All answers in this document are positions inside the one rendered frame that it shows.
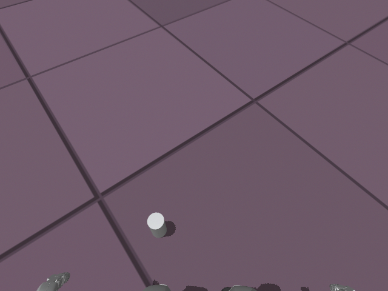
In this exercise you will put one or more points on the left robot hand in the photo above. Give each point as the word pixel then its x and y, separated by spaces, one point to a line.
pixel 54 282

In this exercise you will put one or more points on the can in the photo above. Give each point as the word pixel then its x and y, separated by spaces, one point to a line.
pixel 157 225

